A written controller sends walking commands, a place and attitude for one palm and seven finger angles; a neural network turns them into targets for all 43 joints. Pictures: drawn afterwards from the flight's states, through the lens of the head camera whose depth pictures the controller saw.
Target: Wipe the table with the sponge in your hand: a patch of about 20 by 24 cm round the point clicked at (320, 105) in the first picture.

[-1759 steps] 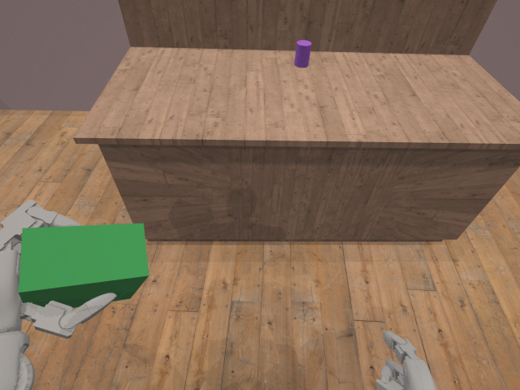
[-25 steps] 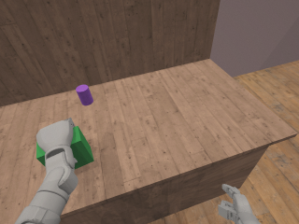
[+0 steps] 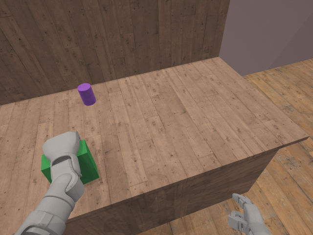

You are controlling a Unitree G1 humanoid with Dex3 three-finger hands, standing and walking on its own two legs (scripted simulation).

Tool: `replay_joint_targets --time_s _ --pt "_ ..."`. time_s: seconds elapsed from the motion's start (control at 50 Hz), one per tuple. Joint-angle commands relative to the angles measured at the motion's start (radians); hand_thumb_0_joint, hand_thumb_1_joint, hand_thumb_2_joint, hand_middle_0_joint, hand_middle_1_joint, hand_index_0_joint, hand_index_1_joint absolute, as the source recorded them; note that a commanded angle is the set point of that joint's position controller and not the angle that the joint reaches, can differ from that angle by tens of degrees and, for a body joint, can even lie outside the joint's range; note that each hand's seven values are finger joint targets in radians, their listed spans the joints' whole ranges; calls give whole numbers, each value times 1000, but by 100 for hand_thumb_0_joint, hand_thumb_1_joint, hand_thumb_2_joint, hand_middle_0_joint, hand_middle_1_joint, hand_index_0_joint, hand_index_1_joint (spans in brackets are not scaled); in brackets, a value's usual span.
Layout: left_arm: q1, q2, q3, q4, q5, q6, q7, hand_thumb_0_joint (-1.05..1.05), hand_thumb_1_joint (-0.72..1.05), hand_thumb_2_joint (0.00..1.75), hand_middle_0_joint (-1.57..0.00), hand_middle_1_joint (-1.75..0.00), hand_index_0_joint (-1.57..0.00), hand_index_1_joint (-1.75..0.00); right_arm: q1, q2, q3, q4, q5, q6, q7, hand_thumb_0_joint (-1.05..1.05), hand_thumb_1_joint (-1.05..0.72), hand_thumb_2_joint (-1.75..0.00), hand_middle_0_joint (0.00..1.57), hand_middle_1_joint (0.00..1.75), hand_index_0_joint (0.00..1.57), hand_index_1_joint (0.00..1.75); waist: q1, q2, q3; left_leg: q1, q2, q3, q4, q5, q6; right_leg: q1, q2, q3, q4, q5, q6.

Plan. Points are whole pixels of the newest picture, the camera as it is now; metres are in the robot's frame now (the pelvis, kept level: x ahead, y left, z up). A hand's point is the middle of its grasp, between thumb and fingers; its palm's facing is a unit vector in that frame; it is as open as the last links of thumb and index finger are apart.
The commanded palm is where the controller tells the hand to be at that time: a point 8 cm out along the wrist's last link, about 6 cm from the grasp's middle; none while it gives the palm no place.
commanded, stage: move the sponge above the wiping area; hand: left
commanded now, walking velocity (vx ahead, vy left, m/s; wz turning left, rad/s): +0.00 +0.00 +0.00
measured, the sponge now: (74, 170) +0.29 +0.29 -0.03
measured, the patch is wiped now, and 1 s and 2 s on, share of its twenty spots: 0.00 0.00 0.15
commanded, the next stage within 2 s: lower the sponge onto the table in 0.44 s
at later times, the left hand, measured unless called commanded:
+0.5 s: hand (79, 166) +0.29 +0.26 +0.00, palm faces -0.20 -0.18 -0.96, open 10.1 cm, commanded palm +0.27 +0.26 +0.09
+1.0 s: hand (83, 164) +0.29 +0.25 +0.01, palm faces -0.13 -0.12 -0.98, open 10.1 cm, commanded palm +0.27 +0.26 +0.08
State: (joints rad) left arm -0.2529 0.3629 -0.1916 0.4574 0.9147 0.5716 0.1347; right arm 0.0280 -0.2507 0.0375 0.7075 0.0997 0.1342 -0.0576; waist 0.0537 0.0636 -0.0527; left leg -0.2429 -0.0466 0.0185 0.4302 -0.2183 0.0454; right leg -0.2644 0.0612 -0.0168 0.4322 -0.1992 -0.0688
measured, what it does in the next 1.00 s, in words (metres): stands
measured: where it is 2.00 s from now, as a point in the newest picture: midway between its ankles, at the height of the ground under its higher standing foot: outside the picture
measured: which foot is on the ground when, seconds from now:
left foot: down 0.00-1.00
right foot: down 0.00-1.00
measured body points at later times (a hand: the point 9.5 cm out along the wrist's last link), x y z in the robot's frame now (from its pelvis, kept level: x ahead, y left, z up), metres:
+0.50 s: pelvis +0.01 +0.00 +0.00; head +0.01 -0.02 +0.45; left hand +0.30 +0.27 +0.05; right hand +0.24 -0.22 -0.09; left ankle +0.00 +0.09 -0.74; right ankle +0.02 -0.08 -0.74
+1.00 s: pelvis +0.00 +0.01 +0.00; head +0.00 -0.01 +0.45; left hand +0.30 +0.25 +0.06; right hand +0.22 -0.22 -0.09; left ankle +0.00 +0.09 -0.74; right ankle +0.02 -0.08 -0.74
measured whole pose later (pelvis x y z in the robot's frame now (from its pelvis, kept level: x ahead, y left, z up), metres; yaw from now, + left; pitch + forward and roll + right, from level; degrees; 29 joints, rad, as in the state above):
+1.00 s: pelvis +0.00 +0.01 +0.00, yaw +0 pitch +1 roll +0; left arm -0.16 0.34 -0.21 0.36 0.99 0.31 0.13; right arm 0.04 -0.24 0.01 0.68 0.05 0.10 -0.07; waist 0.08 0.04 -0.03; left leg -0.25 -0.05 0.02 0.46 -0.24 0.05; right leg -0.26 0.06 -0.01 0.45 -0.21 -0.06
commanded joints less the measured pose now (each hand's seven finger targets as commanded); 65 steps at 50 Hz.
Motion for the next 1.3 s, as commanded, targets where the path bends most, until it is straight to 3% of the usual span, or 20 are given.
replay_joint_targets --time_s 0.0,0.08,0.1,0.2,0.26,0.34,0.42,0.5,0.52,0.58,0.62,0.7,0.76,0.9,0.94,1.0,1.06,1.14,1.2,1.28 --pt "-311 228 90 -345 68 -162 -44 0 10 130 -120 -160 -120 -160 -158 -132 -51 -197 -30 -64 -22 0 -90 -90 20 30 20 30 11 -27 -315 79 -7 -105 2 173 18 156 -42 150 -40 213 -16" --pt "-363 273 173 -462 140 -370 70 0 10 130 -120 -160 -120 -160 -115 -96 -66 -175 -62 -105 -34 0 -90 -90 20 30 20 30 35 100 -368 132 12 -118 10 241 -3 131 -29 152 -6 230 -31" --pt "-373 353 259 -462 158 -378 113 0 10 130 -120 -160 -120 -160 -110 -108 -71 -157 -64 -107 -36 0 -90 -90 20 30 20 30 46 120 -353 117 18 -127 5 237 -17 121 -18 167 -3 218 -39" --pt "-240 258 249 -297 96 -225 226 0 10 130 -120 -160 -120 -160 -177 -117 -75 -135 -31 -99 -12 0 -90 -90 20 30 20 30 62 -19 -249 41 18 -107 -31 193 -42 110 -31 169 -39 176 -35" --pt "-154 97 87 -199 15 -67 165 0 10 130 -120 -160 -120 -160 -225 -120 -61 -150 -4 -83 -1 0 -90 -90 20 30 20 30 41 -127 -201 19 19 -84 -48 165 -32 128 -47 137 -66 176 -8" --pt "-156 60 -28 -171 6 31 10 0 10 130 -120 -160 -120 -160 -219 -139 -42 -181 5 -47 -4 0 -90 -90 20 30 20 30 0 -148 -166 20 4 -94 -35 160 -4 127 -52 130 -71 211 -6" --pt "-269 165 41 -326 52 -125 -58 0 10 130 -120 -160 -120 -160 -164 -132 -47 -199 -26 -54 -17 0 -90 -90 20 30 20 30 -3 -95 -293 70 -9 -94 9 208 19 170 -48 142 -38 299 -11" --pt "-286 349 240 -524 122 -343 47 0 10 130 -120 -160 -120 -160 -131 -112 -66 -179 -66 -91 -29 0 -90 -90 20 30 20 30 51 90 -393 135 7 -118 19 305 -6 196 -34 178 6 377 -33" --pt "-299 289 203 -530 137 -361 83 0 10 130 -120 -160 -120 -160 -130 -97 -66 -176 -69 -96 -30 0 -90 -90 20 30 20 30 45 120 -379 138 14 -116 15 328 -19 171 -33 155 13 353 -34" --pt "-265 252 209 -416 166 -317 176 0 10 130 -120 -160 -120 -160 -148 -104 -72 -147 -59 -100 -17 0 -90 -90 20 30 20 30 46 104 -266 99 24 -127 1 291 -48 69 -22 153 -7 245 -45" --pt "-238 202 184 -340 114 -232 194 0 10 130 -120 -160 -120 -160 -163 -108 -72 -144 -37 -91 -8 0 -90 -90 20 30 20 30 43 25 -223 61 27 -111 -27 210 -44 78 -25 146 -35 170 -36" --pt "-124 92 83 -239 11 -69 128 0 10 130 -120 -160 -120 -160 -232 -127 -64 -157 -5 -70 -3 0 -90 -90 20 30 20 30 35 -125 -199 44 19 -97 -50 180 -37 117 -42 139 -68 173 -14" --pt "-180 52 -27 -226 23 -14 30 0 10 130 -120 -160 -120 -160 -222 -134 -50 -179 -4 -48 -6 0 -90 -90 20 30 20 30 0 -156 -178 38 10 -101 -38 159 -11 105 -47 130 -74 177 -8" --pt "-349 278 159 -396 118 -263 25 0 10 130 -120 -160 -120 -160 -140 -118 -58 -173 -50 -72 -25 0 -90 -90 20 30 20 30 33 59 -313 110 10 -128 -12 186 -7 123 -23 149 -29 168 -33" --pt "-356 230 145 -388 149 -317 83 0 10 130 -120 -160 -120 -160 -131 -99 -61 -168 -56 -85 -27 0 -90 -90 20 30 20 30 36 85 -311 112 19 -131 -10 209 -22 94 -19 135 -12 165 -37" --pt "-252 296 257 -328 154 -299 169 0 10 130 -120 -160 -120 -160 -133 -114 -74 -150 -52 -86 -17 0 -90 -90 20 30 20 30 68 74 -293 67 19 -127 -19 214 -43 101 -15 161 -14 175 -47" --pt "-188 147 151 -225 91 -205 193 0 10 130 -120 -160 -120 -160 -167 -113 -70 -151 -31 -80 -7 0 -90 -90 20 30 20 30 46 -72 -236 13 20 -98 -32 171 -38 103 -33 152 -41 180 -26" --pt "-134 90 73 -116 25 -73 128 0 10 130 -120 -160 -120 -160 -193 -131 -62 -157 -5 -57 -9 0 -90 -90 20 30 20 30 23 -180 -182 -19 11 -84 -37 117 -16 112 -45 150 -69 158 -6" --pt "-243 130 53 -172 44 -77 61 0 10 130 -120 -160 -120 -160 -182 -143 -63 -167 -10 -48 -17 0 -90 -90 20 30 20 30 -4 -123 -201 8 2 -93 -20 124 -2 94 -42 158 -63 170 -12" --pt "-298 159 63 -300 86 -248 47 0 10 130 -120 -160 -120 -160 -117 -118 -73 -170 -38 -80 -21 0 -90 -90 20 30 20 30 -2 12 -337 88 2 -101 27 197 11 111 -39 150 -20 241 -23"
